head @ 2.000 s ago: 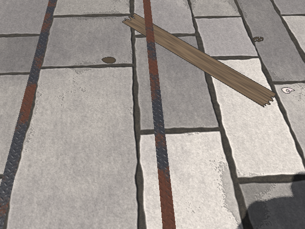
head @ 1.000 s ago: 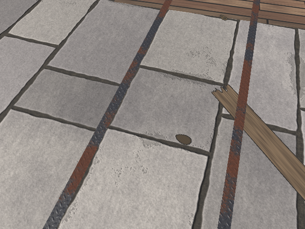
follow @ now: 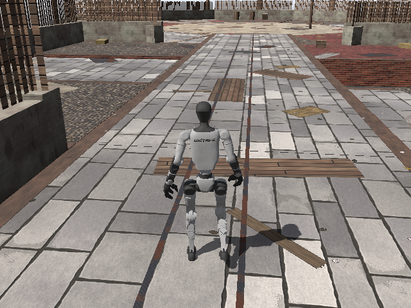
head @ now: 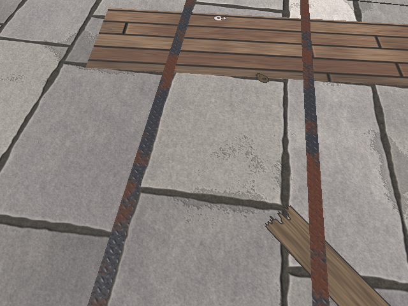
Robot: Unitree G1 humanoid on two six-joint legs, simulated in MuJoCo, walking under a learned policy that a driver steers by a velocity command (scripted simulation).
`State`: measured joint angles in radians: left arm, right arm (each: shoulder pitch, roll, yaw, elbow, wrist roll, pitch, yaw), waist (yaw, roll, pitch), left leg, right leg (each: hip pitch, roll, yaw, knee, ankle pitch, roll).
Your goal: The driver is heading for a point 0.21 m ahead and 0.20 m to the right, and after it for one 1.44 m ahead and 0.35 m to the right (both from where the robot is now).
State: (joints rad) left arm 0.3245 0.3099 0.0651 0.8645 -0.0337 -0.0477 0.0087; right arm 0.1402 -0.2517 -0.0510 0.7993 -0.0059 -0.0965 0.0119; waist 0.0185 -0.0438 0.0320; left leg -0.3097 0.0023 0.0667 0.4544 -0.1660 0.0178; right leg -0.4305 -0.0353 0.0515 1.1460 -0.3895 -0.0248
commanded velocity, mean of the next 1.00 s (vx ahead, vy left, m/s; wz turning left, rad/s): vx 0.50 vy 0.00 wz -0.45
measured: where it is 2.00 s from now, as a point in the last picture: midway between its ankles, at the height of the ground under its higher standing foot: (308, 173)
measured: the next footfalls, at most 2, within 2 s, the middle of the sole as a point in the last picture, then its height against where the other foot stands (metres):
right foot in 0.38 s outside the picture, level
left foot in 0.88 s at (237, 245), level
